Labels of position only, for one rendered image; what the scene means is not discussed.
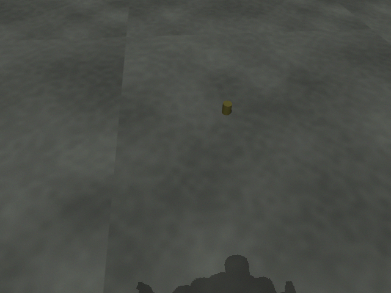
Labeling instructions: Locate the can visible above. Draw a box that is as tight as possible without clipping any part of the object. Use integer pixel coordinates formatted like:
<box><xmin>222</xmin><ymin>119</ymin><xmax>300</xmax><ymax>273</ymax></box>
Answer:
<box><xmin>222</xmin><ymin>101</ymin><xmax>232</xmax><ymax>115</ymax></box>

